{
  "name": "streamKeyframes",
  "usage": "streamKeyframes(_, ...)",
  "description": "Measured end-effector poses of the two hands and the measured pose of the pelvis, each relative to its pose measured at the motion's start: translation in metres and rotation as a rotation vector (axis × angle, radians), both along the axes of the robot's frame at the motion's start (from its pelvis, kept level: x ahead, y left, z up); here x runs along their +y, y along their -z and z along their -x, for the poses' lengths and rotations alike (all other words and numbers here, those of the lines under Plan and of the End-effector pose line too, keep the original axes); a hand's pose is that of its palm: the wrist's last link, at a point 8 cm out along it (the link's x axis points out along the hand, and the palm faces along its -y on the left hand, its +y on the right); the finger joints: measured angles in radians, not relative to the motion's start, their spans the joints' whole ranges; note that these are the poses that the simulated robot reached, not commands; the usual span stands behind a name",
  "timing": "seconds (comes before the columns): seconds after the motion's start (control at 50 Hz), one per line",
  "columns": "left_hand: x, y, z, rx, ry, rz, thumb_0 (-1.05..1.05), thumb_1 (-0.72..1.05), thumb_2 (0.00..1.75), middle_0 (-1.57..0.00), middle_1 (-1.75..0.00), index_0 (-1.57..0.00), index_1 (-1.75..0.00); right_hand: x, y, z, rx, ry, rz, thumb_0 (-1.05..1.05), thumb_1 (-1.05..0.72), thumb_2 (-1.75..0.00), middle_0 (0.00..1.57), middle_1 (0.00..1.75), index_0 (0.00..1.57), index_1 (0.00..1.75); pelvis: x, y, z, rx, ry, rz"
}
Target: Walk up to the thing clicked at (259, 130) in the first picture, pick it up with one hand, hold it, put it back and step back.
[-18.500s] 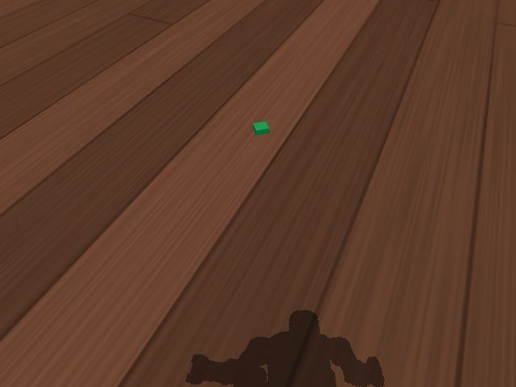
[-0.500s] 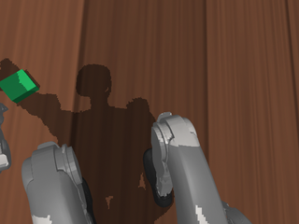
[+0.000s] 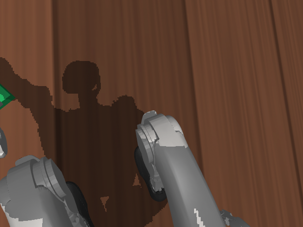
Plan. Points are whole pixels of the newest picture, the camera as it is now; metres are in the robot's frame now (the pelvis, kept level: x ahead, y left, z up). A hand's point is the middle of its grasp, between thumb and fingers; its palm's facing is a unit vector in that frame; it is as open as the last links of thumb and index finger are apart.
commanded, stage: approach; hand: left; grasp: from above
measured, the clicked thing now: out of the picture +0.51 +0.28 -0.31
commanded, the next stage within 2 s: rest palm in 0.10 s
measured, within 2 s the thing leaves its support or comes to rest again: neither
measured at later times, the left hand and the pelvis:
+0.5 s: hand out of the picture +0.49 +0.29 -0.19, palm faces -0.40 -0.21 -0.89, open 13.6 cm; pelvis +0.00 +0.00 -0.01, yaw +0 degrees
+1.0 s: hand out of the picture +0.51 +0.27 -0.25, palm faces -0.37 -0.22 -0.90, open 13.3 cm; pelvis +0.01 +0.01 -0.01, yaw -4 degrees
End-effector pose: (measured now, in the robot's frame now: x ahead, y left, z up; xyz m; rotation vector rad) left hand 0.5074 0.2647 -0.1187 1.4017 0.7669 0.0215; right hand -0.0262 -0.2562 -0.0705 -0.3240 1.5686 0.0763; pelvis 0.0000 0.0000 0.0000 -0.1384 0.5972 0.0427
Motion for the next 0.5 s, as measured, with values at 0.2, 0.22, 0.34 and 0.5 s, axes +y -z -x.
streamKeyframes(0.2,0.025,0.022,0.028,-0.072,0.031,0.021,0.00,-0.35,0.80,-0.26,-0.87,-0.26,-0.87,0.002,0.009,-0.020,-0.022,-0.071,0.007,0.01,-0.89,-0.88,0.20,0.30,0.20,0.30,-0.001,0.008,0.001,-0.022,-0.008,-0.001)
streamKeyframes(0.22,0.026,0.019,0.025,-0.091,0.033,0.011,0.00,-0.35,0.81,-0.26,-0.86,-0.27,-0.86,0.002,0.009,-0.024,-0.030,-0.076,0.007,0.01,-0.89,-0.88,0.20,0.30,0.20,0.30,-0.001,0.009,0.000,-0.019,-0.009,-0.001)
streamKeyframes(0.34,0.032,0.002,0.010,-0.111,0.004,-0.019,0.00,-0.39,0.86,-0.25,-0.83,-0.23,-0.85,-0.001,0.012,-0.048,-0.085,-0.091,0.010,0.01,-0.89,-0.89,0.20,0.30,0.20,0.30,0.002,0.008,-0.004,0.002,-0.010,0.008)
streamKeyframes(0.5,0.024,0.014,0.008,-0.024,0.008,0.009,0.00,-0.42,0.89,-0.22,-0.83,-0.20,-0.85,-0.001,0.008,-0.049,-0.090,-0.118,-0.001,0.00,-0.88,-0.89,0.20,0.30,0.19,0.30,0.004,0.006,-0.004,-0.010,-0.011,0.016)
